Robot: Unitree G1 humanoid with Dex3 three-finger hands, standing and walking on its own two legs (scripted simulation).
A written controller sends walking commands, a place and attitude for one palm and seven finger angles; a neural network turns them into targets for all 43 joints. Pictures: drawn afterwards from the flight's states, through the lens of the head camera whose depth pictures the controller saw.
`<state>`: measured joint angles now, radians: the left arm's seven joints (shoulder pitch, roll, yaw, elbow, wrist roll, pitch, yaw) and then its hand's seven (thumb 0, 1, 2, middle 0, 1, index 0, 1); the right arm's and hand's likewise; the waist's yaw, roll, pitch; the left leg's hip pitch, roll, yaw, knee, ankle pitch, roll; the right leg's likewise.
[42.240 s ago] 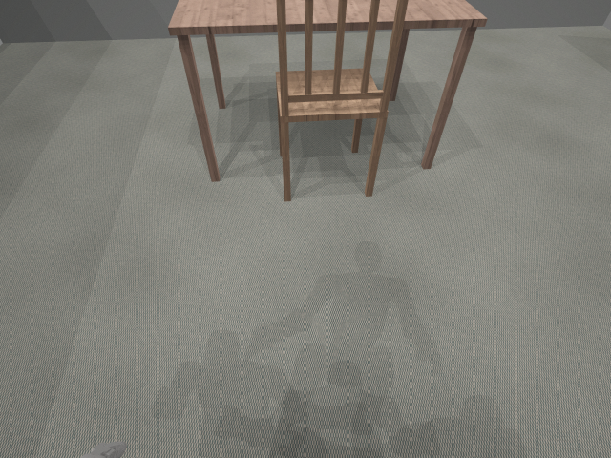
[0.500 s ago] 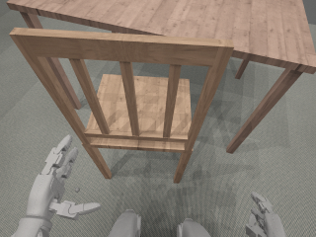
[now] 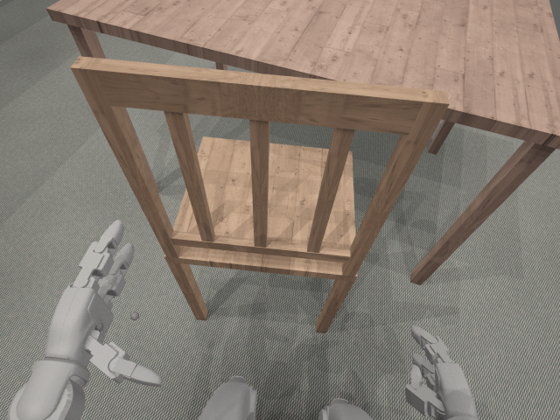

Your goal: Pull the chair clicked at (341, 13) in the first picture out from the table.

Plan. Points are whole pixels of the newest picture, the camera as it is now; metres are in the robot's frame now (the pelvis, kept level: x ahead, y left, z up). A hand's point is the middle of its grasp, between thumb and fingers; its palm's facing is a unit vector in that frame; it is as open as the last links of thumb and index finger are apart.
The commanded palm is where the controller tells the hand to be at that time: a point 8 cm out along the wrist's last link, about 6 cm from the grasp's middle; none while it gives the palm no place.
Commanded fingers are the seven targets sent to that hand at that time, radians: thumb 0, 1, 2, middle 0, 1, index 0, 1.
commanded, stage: raise the hand toward the chair's back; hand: left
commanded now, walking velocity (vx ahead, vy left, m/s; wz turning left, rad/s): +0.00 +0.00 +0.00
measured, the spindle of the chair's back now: (260, 194) +0.45 +0.07 +0.02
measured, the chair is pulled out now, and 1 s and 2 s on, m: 0.17 0.17 0.17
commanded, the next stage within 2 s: aim the fingers beside a spindle in 0.54 s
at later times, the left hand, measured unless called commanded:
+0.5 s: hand (131, 310) +0.24 +0.21 +0.04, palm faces -0.02 -1.00 -0.05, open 16.9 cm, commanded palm +0.22 +0.26 +0.05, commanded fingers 0.00 -0.50 0.30 -0.06 -0.08 -0.06 -0.08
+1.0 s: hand (146, 306) +0.25 +0.19 +0.03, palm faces -0.04 -1.00 -0.05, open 16.9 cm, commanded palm +0.24 +0.25 +0.03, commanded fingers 0.00 -0.50 0.30 -0.06 -0.08 -0.06 -0.08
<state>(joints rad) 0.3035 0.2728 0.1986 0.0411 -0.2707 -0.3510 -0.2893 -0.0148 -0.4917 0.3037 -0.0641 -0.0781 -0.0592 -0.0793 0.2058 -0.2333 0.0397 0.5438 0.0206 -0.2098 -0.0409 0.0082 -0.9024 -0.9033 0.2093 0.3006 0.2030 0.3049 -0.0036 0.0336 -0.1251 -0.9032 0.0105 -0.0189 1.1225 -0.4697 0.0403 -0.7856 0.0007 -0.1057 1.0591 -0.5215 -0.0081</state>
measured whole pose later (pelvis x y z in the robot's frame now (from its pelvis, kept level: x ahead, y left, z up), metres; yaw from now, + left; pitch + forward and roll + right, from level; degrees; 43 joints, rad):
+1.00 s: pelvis +0.00 +0.00 -0.01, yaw +0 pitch +16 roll -4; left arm 0.24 0.27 0.21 0.10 -0.28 -0.37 -0.30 -0.02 -0.50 0.30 -0.06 -0.08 -0.06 -0.08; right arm 0.22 -0.26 0.02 0.55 0.02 -0.21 -0.03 0.01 -0.90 -0.90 0.21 0.30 0.20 0.30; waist -0.02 0.03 -0.13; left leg -0.95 0.01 -0.02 1.15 -0.48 0.03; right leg -0.83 0.00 -0.10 1.09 -0.53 -0.01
